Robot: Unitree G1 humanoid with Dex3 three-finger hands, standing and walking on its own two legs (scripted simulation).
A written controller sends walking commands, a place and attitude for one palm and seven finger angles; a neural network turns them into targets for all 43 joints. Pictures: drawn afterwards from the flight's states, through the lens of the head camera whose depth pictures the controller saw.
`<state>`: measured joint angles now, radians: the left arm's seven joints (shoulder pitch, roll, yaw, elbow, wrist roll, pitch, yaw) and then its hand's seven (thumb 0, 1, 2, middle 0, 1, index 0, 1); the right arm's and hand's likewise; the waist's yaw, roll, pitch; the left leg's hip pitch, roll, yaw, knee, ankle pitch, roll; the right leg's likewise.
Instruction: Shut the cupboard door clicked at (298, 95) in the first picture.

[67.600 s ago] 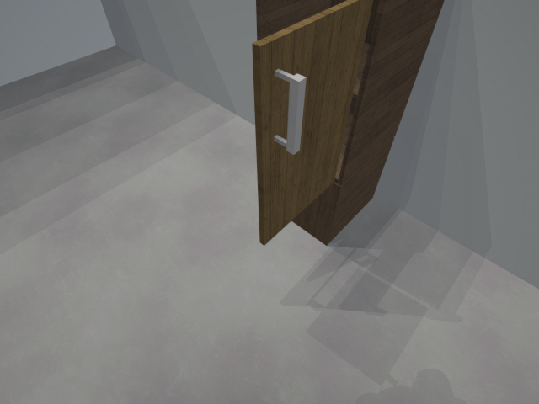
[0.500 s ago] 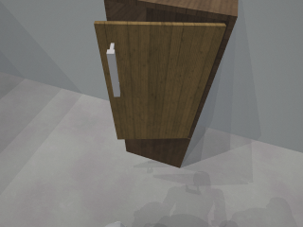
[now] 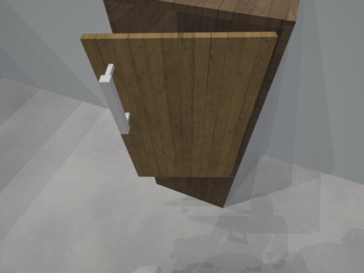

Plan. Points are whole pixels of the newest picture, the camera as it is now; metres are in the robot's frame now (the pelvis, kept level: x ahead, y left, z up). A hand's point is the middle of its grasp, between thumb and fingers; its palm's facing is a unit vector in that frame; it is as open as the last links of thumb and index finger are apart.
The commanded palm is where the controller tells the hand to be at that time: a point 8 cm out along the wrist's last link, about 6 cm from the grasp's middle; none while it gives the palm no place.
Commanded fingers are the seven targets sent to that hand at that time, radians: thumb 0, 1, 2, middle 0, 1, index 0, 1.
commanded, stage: come to a stop and stand still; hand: left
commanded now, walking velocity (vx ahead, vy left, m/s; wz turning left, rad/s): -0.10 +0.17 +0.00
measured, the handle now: (118, 101) +0.45 +0.18 +0.11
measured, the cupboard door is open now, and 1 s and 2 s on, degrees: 20 20 20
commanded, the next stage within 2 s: look again from close up in 0.82 s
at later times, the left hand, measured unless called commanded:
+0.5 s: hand out of the picture +0.00 +0.27 -0.17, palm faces +0.00 -0.96 -0.29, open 7.4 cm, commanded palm none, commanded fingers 0.00 0.90 0.90 -0.20 -0.30 -0.20 -0.30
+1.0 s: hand out of the picture -0.05 +0.24 -0.17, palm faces +0.00 -0.98 -0.19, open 7.4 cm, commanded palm none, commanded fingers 0.00 0.90 0.90 -0.20 -0.30 -0.20 -0.30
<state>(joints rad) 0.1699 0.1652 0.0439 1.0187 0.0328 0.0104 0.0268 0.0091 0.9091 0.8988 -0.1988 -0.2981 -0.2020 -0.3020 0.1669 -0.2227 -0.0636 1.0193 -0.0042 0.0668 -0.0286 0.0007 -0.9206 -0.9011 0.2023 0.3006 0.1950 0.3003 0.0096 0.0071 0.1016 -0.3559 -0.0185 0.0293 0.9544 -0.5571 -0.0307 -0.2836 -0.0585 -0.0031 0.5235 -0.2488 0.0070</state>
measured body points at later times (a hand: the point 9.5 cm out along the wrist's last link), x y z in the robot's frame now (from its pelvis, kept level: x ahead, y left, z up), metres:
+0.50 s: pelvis -0.04 +0.07 -0.01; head -0.05 +0.05 +0.43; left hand +0.00 +0.32 -0.15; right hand +0.05 -0.15 -0.16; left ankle -0.03 +0.14 -0.74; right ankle +0.00 -0.07 -0.74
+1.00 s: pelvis -0.05 +0.07 +0.00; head -0.05 +0.07 +0.45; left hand -0.05 +0.29 -0.16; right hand -0.05 -0.15 -0.16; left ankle -0.03 +0.14 -0.74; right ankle +0.00 -0.07 -0.74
